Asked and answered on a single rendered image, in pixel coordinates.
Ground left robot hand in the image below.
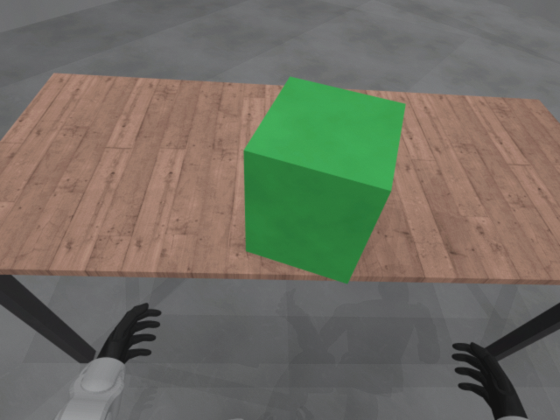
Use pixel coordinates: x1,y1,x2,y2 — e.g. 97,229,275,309
97,303,161,364

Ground carton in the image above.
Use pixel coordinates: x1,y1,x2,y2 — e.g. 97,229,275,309
244,77,406,284

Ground table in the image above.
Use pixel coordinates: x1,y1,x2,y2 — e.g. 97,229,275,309
0,73,560,363

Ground right robot hand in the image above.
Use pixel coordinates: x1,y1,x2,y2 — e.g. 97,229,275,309
451,342,528,420

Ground robot left forearm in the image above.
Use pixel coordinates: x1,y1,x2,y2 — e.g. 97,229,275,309
53,357,126,420

